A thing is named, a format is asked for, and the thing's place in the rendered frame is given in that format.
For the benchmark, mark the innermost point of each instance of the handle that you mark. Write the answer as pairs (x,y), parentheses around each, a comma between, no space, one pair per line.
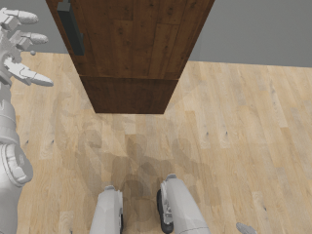
(69,23)

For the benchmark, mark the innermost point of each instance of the right robot shin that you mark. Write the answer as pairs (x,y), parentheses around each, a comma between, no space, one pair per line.
(167,215)

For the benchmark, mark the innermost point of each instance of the robot right thigh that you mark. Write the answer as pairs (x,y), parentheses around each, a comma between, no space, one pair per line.
(187,218)

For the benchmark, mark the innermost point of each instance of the cupboard door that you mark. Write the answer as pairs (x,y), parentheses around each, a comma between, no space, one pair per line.
(135,38)

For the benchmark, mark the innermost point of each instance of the robot left hand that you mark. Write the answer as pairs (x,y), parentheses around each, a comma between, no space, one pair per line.
(18,43)

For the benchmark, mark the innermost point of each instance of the robot left upper arm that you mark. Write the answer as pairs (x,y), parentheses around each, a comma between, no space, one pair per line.
(15,171)

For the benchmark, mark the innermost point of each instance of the left robot forearm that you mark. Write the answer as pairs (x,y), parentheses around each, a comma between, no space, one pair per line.
(8,122)

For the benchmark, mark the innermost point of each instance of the robot right hand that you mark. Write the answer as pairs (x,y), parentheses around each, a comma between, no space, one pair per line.
(245,229)

